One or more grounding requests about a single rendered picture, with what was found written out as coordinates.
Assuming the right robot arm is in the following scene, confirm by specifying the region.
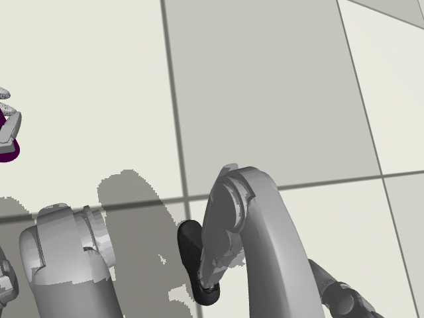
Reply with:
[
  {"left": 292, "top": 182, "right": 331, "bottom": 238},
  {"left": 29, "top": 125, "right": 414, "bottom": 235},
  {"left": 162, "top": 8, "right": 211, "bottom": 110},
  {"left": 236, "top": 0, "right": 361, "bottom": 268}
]
[{"left": 322, "top": 282, "right": 384, "bottom": 318}]

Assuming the right robot foot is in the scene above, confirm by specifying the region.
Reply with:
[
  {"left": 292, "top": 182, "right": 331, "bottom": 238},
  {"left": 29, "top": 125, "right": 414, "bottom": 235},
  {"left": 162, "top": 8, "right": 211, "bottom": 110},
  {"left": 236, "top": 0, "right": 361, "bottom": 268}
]
[{"left": 177, "top": 220, "right": 220, "bottom": 306}]

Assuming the right robot hand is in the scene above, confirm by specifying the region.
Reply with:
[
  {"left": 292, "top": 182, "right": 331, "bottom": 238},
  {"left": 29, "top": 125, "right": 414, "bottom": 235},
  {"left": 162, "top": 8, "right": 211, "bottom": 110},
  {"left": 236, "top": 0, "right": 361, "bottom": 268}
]
[{"left": 308, "top": 259, "right": 337, "bottom": 305}]

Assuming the left robot hand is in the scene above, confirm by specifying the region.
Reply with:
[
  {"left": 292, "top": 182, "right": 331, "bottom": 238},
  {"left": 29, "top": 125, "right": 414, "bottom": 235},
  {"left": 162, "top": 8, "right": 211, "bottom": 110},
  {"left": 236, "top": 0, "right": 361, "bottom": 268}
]
[{"left": 0, "top": 87, "right": 22, "bottom": 154}]

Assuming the can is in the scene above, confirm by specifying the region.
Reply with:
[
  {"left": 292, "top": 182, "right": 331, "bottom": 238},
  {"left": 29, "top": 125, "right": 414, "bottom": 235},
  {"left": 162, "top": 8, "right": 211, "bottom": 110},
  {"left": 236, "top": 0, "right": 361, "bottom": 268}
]
[{"left": 0, "top": 108, "right": 20, "bottom": 162}]

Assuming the left robot arm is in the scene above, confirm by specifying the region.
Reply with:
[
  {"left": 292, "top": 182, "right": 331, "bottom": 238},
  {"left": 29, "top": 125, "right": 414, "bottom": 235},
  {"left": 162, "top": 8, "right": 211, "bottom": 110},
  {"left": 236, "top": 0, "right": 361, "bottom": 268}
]
[{"left": 0, "top": 247, "right": 19, "bottom": 318}]

